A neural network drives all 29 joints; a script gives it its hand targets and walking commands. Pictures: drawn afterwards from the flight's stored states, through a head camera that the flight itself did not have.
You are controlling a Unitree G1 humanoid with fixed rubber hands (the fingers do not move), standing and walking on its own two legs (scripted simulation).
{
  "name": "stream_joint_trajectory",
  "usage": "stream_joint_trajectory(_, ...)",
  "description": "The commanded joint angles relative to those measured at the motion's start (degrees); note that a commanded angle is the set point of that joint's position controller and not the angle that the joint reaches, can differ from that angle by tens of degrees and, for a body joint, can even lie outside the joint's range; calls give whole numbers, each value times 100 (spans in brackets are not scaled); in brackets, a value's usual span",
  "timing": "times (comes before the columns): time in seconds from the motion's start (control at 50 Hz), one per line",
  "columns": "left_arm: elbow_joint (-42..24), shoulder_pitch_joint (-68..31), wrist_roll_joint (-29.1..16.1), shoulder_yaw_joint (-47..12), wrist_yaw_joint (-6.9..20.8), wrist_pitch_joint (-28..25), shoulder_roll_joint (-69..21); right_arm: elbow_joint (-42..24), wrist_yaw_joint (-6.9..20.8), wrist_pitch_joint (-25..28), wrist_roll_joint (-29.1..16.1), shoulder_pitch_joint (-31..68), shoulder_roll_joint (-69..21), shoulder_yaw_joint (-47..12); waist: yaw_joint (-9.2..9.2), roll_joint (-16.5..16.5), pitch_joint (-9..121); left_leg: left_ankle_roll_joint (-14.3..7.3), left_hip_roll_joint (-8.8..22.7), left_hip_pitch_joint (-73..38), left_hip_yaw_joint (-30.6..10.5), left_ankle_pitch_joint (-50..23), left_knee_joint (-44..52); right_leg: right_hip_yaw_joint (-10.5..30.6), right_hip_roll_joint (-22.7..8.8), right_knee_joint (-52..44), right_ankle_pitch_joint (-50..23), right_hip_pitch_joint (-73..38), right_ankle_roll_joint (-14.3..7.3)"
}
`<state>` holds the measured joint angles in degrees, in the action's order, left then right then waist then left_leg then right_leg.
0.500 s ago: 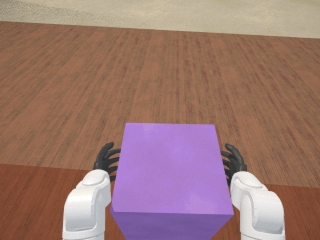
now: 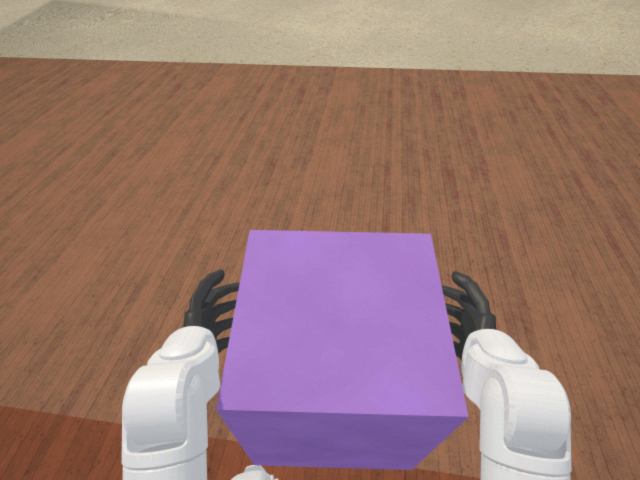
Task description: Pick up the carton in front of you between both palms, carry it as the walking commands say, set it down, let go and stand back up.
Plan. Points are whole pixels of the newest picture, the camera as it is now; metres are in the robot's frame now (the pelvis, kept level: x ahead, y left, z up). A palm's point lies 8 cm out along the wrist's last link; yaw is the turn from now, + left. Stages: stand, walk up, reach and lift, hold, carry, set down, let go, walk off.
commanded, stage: carry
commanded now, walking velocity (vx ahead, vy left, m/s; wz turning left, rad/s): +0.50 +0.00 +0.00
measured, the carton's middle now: (336, 358) +0.28 +0.00 +0.02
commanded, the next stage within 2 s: none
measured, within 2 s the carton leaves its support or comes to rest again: neither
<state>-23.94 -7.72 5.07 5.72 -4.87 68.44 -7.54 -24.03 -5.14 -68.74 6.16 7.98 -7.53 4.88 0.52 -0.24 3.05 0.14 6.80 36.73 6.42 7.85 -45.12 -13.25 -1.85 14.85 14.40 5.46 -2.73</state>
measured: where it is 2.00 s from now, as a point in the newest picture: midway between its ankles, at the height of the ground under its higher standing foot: (332, 223)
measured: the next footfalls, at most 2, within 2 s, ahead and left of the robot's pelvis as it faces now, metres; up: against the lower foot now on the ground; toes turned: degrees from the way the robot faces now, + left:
left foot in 0.16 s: +0.32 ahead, +0.11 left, +0.00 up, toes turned +11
right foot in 0.68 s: +0.62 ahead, -0.05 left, -0.02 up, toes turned -7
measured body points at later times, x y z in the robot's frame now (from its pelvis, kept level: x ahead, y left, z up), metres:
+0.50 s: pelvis +0.33 +0.05 -0.01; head +0.37 +0.06 +0.44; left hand +0.68 +0.18 +0.09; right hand +0.66 -0.12 +0.09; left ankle +0.28 +0.11 -0.75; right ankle +0.44 -0.11 -0.70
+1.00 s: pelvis +0.68 +0.00 -0.03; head +0.78 -0.02 +0.40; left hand +1.05 +0.16 +0.05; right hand +1.06 -0.15 +0.04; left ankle +0.77 +0.13 -0.72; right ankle +0.59 -0.05 -0.77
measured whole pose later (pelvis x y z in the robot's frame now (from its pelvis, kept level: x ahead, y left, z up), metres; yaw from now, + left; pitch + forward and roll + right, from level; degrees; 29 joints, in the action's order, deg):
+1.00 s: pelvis +0.68 +0.00 -0.03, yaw -1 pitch +7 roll +2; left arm -8.2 -33.9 3.1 14.8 -6.9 67.4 -4.6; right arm -8.2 -7.4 -68.4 4.7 34.9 -4.6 13.6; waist 2.7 0.1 -5.7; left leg -2.2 1.4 39.8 2.7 8.7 -46.9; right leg -6.3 1.6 27.1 17.2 12.8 -5.4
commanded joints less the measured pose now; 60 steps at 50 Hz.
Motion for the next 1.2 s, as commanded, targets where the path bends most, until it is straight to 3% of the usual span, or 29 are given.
stream_joint_trajectory(0.0, -250, -2179, -2172, -3941, 1509, 102, -4838, -262, 1302, -37, -2198, 2309, -5044, -4143, 64, 818, 1001, -22, -243, 42, 427, -429, 964, 489, -1131, -310, -2636, -1175, -403)
stream_joint_trajectory(0.08, -117, -2233, -2061, -3909, 1475, 150, -4751, -205, 1390, -136, -2285, 2460, -4902, -4117, 67, 970, 715, -225, -419, -716, 694, -884, 1704, 254, -1133, -27, -3342, -1238, -249)
stream_joint_trajectory(0.12, -166, -2476, -2103, -3960, 1462, 157, -4692, -131, 1411, -137, -2301, 2521, -4852, -4081, -78, 861, 1158, -270, -777, -2152, 1010, -569, 1968, -134, -918, 1259, -3888, -965, -16)
stream_joint_trajectory(0.14, -192, -2623, -2118, -4002, 1454, 162, -4637, -85, 1420, -130, -2291, 2570, -4784, -4024, -189, 489, 1541, -267, -694, -3328, 850, -88, 1899, -140, -720, 2390, -3197, -271, 100)
stream_joint_trajectory(0.16, -230, -2843, -2180, -4080, 1434, 196, -4629, -8, 1436, -120, -2240, 2656, -4649, -3932, -244, -544, 2220, -827, 922, -4835, -1375, 626, 1948, 95, -406, 4101, -1550, 1248, 300)
stream_joint_trajectory(0.18, -285, -2977, -2185, -4109, 1424, 197, -4567, 171, 1443, -71, -2284, 2690, -4720, -3960, -260, -1746, 2373, -1407, 1789, -5514, -3495, 923, 2882, 451, 361, 5473, 1246, 2847, 398)
stream_joint_trajectory(0.2, -178, -3178, -2205, -4170, 1413, 158, -4653, 157, 1445, -29, -2361, 2773, -4804, -3972, -278, -1546, 2233, -1440, 1729, -5269, -3335, 330, 3042, 1139, 109, 6219, 1376, 3244, 217)
stream_joint_trajectory(0.24, -67, -3537, -2278, -4257, 1398, 23, -4899, 87, 1440, 71, -2455, 3221, -5046, -4073, -203, -507, 2106, -1174, 1412, -4623, -2179, -867, 2724, 1393, -347, 6151, 803, 3290, -20)
stream_joint_trajectory(0.26, -12, -3662, -2296, -4291, 1381, -40, -4963, 80, 1432, 123, -2498, 3462, -5098, -4136, -156, -309, 2048, -1049, 1300, -4190, -1749, -948, 2790, 1401, -475, 5815, 543, 3102, -33)
stream_joint_trajectory(0.3, 160, -3833, -2253, -4313, 1314, -153, -4935, 179, 1418, 217, -2549, 3748, -5036, -4183, -160, -417, 2076, -923, 1111, -3894, -1192, -637, 2922, 1261, -466, 5285, 271, 2915, 10)
stream_joint_trajectory(0.42, 887, -4642, -2130, -4046, 1082, -277, -4471, 791, 1345, 316, -2644, 4726, -4416, -3997, -278, -564, 1617, -1112, 791, -3990, -526, -1069, 3006, 843, -343, 3582, -446, 3521, 119)
stream_joint_trajectory(0.56, 1723, -5954, -2369, -3457, 983, -14, -4391, 1881, 1173, 101, -2713, 5913, -4353, -3383, -357, -691, 1233, -843, 485, -4211, -64, -1990, 2500, 543, -4, 1719, -1743, 2892, -145)
stream_joint_trajectory(0.6, 1983, -6308, -2427, -3266, 1012, 49, -4464, 2148, 1135, 47, -2728, 6262, -4498, -3264, -226, -746, 1321, -710, 521, -4385, 11, -2734, 1971, 545, 74, 1479, -1630, 2430, -272)
stream_joint_trajectory(0.64, 2219, -6554, -2505, -3059, 1069, 83, -4564, 2333, 1100, 28, -2745, 6590, -4726, -3175, 268, -420, 1933, -453, 272, -3835, 335, -2797, 173, 428, 193, 1005, -1621, 559, -245)
stream_joint_trajectory(0.66, 2486, -6463, -2462, -2897, 1092, 88, -4613, 2450, 1090, -12, -2769, 6768, -4797, -3076, 380, 387, 2186, -335, -137, -2930, 412, -1579, -975, 874, -153, 1090, -2081, -498, -145)
stream_joint_trajectory(0.68, 2618, -6632, -2436, -2762, 1116, 116, -4531, 2597, 1078, -52, -2754, 6854, -4979, -3053, 73, 1407, 2398, -212, -823, -1158, 86, 1749, -2154, 3136, -1656, 1431, -3925, -1876, -612)
stream_joint_trajectory(0.7, 2711, -6742, -2496, -2731, 1137, 112, -4671, 2667, 1046, -71, -2718, 6903, -5024, -2917, 338, 1946, 2847, -212, -1201, -15, -404, 2556, -3413, 4123, -1949, 1202, -3124, -2642, -1344)
stream_joint_trajectory(0.72, 2703, -6781, -2579, -2726, 1173, 94, -4922, 2623, 1014, -69, -2713, 7053, -5149, -2921, 332, 1732, 2707, -350, -930, 431, -725, 2375, -3562, 3860, -1748, 1143, -2861, -2488, -1294)
stream_joint_trajectory(0.76, 2274, -7283, -2801, -2807, 1239, 45, -5435, 2374, 951, -13, -2728, 7338, -5555, -2923, 332, 605, 2466, -389, -613, 576, -789, 1721, -2949, 3134, -1549, 1174, -3345, -2015, -937)
stream_joint_trajectory(0.82, 1635, -7534, -2968, -2962, 1249, 16, -5855, 2002, 839, 64, -2566, 7125, -5822, -2930, 276, 671, 2654, -329, -514, 338, -641, 1288, -2143, 2468, -1333, 1142, -3907, -1873, -692)
stream_joint_trajectory(0.9, 1053, -7029, -2867, -3299, 1208, -20, -5758, 1498, 729, 167, -2331, 6540, -5769, -3198, 357, 713, 2658, -255, -584, 836, -312, 780, -1163, 1986, -1145, 1293, -4935, -2182, -764)
stream_joint_trajectory(1.02, 1020, -6315, -2700, -3730, 1224, -124, -5068, 1141, 793, 213, -2227, 6191, -5081, -3597, 440, 739, 2267, -329, -1163, -762, 457, -1485, 1843, 1068, -386, 1596, -4938, -1614, -550)
stream_joint_trajectory(1.06, 1315, -6179, -2625, -3748, 1239, -132, -4893, 1388, 898, 178, -2227, 6025, -4848, -3573, 54, 803, 2500, -522, -1148, -2299, 425, -2101, 2332, 830, -390, 2489, -4925, -1165, -304)
stream_joint_trajectory(1.08, 1482, -6184, -2582, -3750, 1254, -137, -4851, 1501, 963, 162, -2227, 5939, -4759, -3524, -205, 593, 2582, -536, -866, -3156, 319, -2424, 2510, 704, -327, 3263, -4268, -701, -163)
stream_joint_trajectory(1.1, 1643, -6154, -2543, -3727, 1268, -133, -4806, 1599, 1043, 137, -2251, 5861, -4647, -3423, -292, 32, 2733, -511, -31, -4243, -474, -3483, 1942, 814, -183, 4201, -2226, 355, -110)
stream_joint_trajectory(1.12, 1864, -6190, -2536, -3703, 1269, -78, -4898, 1881, 1097, 113, -2224, 5919, -4536, -3296, -215, -1130, 3201, -1226, 1320, -5858, -2315, -5419, 1018, 1074, 434, 5362, 1482, 2087, 39)
stream_joint_trajectory(1.14, 2082, -6112, -2536, -3593, 1252, -30, -4855, 2282, 1133, 91, -2235, 5728, -4553, -3205, -548, -1667, 3553, -2059, 1776, -6542, -3497, -4344, 1169, 1454, 648, 6828, 2254, 3290, 89)
stream_joint_trajectory(1.16, 2101, -6156, -2523, -3546, 1227, -42, -5001, 2433, 1183, 120, -2301, 5588, -4767, -3193, -572, -1400, 3494, -2134, 1620, -6353, -3678, -2460, 1545, 1647, 442, 7112, 1987, 3911, -22)
stream_joint_trajectory(1.18, 1985, -6409, -2512, -3544, 1210, -98, -5180, 2260, 1248, 170, -2480, 5873, -5136, -3303, -548, -708, 3041, -1818, 1242, -5710, -3257, -1908, 1820, 1653, 211, 6644, 1444, 3996, -70)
